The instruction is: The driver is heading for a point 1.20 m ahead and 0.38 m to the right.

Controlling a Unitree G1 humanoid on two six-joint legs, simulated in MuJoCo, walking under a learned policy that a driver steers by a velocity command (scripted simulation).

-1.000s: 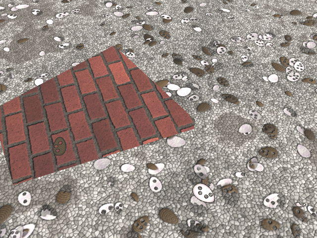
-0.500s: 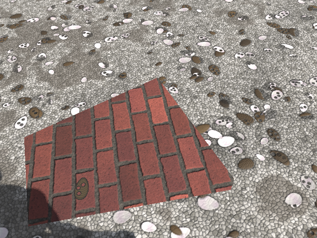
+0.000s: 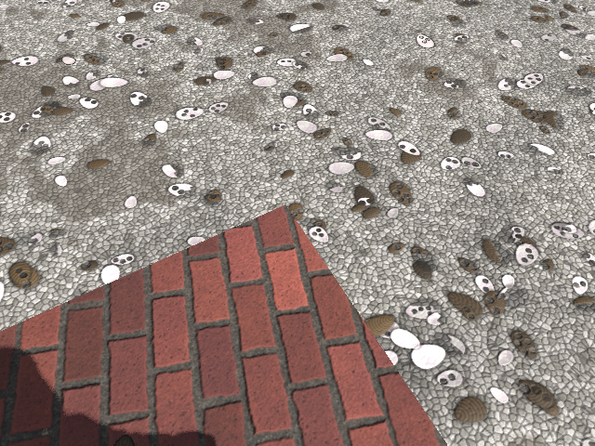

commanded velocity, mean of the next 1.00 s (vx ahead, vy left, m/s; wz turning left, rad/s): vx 0.50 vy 0.00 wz -0.47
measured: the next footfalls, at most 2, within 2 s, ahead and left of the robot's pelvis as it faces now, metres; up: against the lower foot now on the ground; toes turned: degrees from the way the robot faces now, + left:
right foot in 0.36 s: +0.33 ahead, -0.12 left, +0.00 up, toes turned -16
left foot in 0.90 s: +0.68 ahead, -0.08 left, +0.00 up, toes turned -30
